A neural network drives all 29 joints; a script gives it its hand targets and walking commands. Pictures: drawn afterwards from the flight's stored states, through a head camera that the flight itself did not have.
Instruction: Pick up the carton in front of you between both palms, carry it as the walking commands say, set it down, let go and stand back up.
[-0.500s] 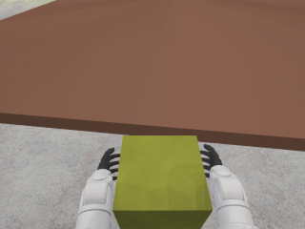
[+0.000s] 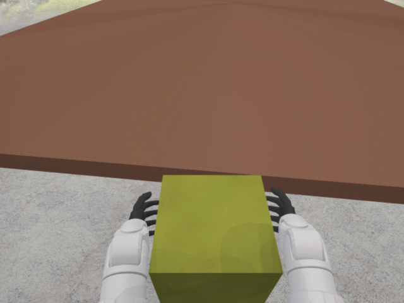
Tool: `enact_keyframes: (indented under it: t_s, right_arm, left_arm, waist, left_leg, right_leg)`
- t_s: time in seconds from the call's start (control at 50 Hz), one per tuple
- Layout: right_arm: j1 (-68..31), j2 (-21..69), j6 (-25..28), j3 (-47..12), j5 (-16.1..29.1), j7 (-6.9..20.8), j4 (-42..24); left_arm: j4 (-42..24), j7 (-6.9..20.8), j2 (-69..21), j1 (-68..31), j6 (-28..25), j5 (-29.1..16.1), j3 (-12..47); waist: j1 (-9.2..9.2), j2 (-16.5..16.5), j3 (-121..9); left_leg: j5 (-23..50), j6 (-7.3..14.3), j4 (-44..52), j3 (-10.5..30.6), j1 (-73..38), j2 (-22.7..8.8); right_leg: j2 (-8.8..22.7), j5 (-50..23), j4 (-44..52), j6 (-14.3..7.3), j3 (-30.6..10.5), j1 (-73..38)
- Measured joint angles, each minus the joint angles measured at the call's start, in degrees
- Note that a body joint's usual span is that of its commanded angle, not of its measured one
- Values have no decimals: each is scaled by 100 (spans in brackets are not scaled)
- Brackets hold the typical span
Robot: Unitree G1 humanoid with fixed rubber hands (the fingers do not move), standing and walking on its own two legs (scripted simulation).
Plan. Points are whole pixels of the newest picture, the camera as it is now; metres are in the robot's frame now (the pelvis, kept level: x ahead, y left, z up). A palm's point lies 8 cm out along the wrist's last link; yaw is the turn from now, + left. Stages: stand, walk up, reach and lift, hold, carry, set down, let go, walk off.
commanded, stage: hold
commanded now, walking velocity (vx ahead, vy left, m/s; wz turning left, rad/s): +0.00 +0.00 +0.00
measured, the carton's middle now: (211, 246) +0.28 +0.00 -0.03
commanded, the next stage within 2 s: carry in 0.06 s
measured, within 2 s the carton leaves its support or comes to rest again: neither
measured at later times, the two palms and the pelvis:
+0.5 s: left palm (141, 184) +0.38 +0.15 +0.08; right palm (274, 179) +0.39 -0.15 +0.07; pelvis +0.11 -0.01 -0.01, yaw -1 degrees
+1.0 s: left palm (153, 121) +0.68 +0.17 +0.05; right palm (246, 120) +0.67 -0.13 +0.06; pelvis +0.41 +0.03 -0.02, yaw -2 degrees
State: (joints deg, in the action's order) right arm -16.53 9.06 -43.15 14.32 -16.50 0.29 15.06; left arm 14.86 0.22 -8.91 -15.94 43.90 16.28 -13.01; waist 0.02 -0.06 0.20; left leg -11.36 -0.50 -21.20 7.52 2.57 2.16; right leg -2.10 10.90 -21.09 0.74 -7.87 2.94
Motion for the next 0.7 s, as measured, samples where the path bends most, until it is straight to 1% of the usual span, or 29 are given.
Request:
enact_keyframes:
  t_s: [0.04,0.08,0.12,0.16,0.24,0.28,0.32,0.36,0.4,0.42,0.46,0.5,0.52,0.56,0.58,0.6,0.62,0.66,0.68,0.7]
  right_arm:
    - [-32,8,14,25,-10,6,13]
    - [-47,11,11,26,-9,6,15]
    - [7,-1,-6,-44,29,-8,-65]
    - [63,-16,-73,-136,110,-52,-261]
    - [215,-53,-406,-330,362,-185,-878]
    - [313,-139,-682,-414,506,-237,-1214]
    - [392,-302,-983,-474,686,-267,-1467]
    - [373,-406,-1298,-534,862,-304,-1640]
    - [286,-399,-1567,-598,982,-358,-1811]
    - [250,-343,-1675,-635,997,-389,-1904]
    - [284,-160,-1850,-710,938,-468,-2103]
    - [456,-69,-2049,-809,896,-536,-2414]
    - [546,-96,-2155,-875,902,-563,-2591]
    - [687,-132,-2336,-894,922,-583,-2967]
    - [749,-143,-2407,-855,941,-585,-3165]
    - [823,-156,-2455,-788,969,-584,-3327]
    - [885,-161,-2500,-721,1002,-586,-3434]
    - [896,-162,-2604,-640,1067,-590,-3516]
    - [857,-159,-2646,-626,1093,-590,-3513]
    - [806,-154,-2674,-626,1112,-588,-3498]
  left_arm:
    - [7,2,-6,-26,-12,5,-25]
    - [-11,-7,-5,-28,-3,-14,-36]
    - [-114,-24,9,33,27,-68,2]
    - [-312,-67,24,91,91,-157,73]
    - [-859,-183,84,219,380,-441,259]
    - [-1094,-259,86,236,627,-572,367]
    - [-1259,-386,51,236,906,-643,516]
    - [-1534,-500,73,298,1237,-703,646]
    - [-1933,-561,154,390,1557,-788,693]
    - [-2142,-570,215,443,1698,-844,683]
    - [-2485,-571,317,590,1927,-989,614]
    - [-2702,-552,323,679,2112,-1120,522]
    - [-2785,-547,287,695,2186,-1155,496]
    - [-2970,-544,165,709,2289,-1159,488]
    - [-3053,-554,104,705,2313,-1137,537]
    - [-3068,-556,104,697,2313,-1117,660]
    - [-3059,-557,113,684,2331,-1092,768]
    - [-3118,-582,124,679,2441,-1064,864]
    - [-3182,-600,126,692,2498,-1057,868]
    - [-3257,-619,127,703,2551,-1056,852]
  waist:
    - [0,0,15]
    - [-13,8,-158]
    - [-31,5,-369]
    - [-37,19,-522]
    - [-46,88,-767]
    - [-34,106,-907]
    - [-20,63,-1012]
    - [-17,-19,-1049]
    - [-52,-104,-1037]
    - [-61,-134,-1042]
    - [-75,-78,-1097]
    - [-79,70,-1091]
    - [-75,145,-1055]
    - [-44,256,-951]
    - [4,298,-904]
    - [31,334,-902]
    - [26,292,-904]
    - [0,100,-878]
    - [-26,17,-854]
    - [-57,-57,-828]
  left_leg:
    - [-2,-1,-26,-2,25,2]
    - [-129,-11,-233,-94,303,-30]
    - [-526,-1,-487,-251,596,-92]
    - [-695,-5,-626,-363,822,-161]
    - [-738,-36,-952,-482,1148,-318]
    - [-1167,-40,-1315,-580,1340,-404]
    - [-1410,-47,-1547,-835,1531,-436]
    - [-1279,-26,-1206,-1133,1538,-387]
    - [-646,48,-789,-1310,1357,-321]
    - [-398,72,-728,-1377,1294,-308]
    - [-632,80,-791,-1459,1225,-354]
    - [-870,50,-710,-1469,1078,-462]
    - [-926,22,-640,-1455,979,-519]
    - [-1063,-62,-622,-1406,790,-619]
    - [-1213,-89,-785,-1343,756,-664]
    - [-1363,-97,-1198,-1352,877,-748]
    - [-1500,-99,-1767,-1347,1093,-753]
    - [-1811,-24,-2864,-1339,1647,-618]
    - [-1854,21,-3189,-1369,1915,-561]
    - [-1805,54,-3317,-1419,2153,-522]
  right_leg:
    - [0,0,-23,2,4,23]
    - [48,150,-259,11,113,324]
    - [131,765,-542,16,262,646]
    - [193,1015,-810,14,409,938]
    - [263,851,-1040,-17,689,1222]
    - [288,604,-1016,-30,815,1242]
    - [345,675,-980,-41,911,1200]
    - [430,792,-864,-28,926,1109]
    - [499,941,-943,2,848,1087]
    - [546,1076,-1154,-22,869,1146]
    - [573,1447,-1760,-30,1081,1423]
    - [478,1787,-1958,-44,1302,1671]
    - [416,1721,-1804,-48,1407,1739]
    - [313,1160,-1072,-59,1649,1692]
    - [281,618,-859,-138,1747,1563]
    - [258,443,-889,-224,1844,1486]
    - [268,581,-949,-289,1896,1410]
    - [322,922,-810,-347,1878,1161]
    - [348,966,-649,-330,1858,1008]
    - [378,909,-450,-233,1821,838]
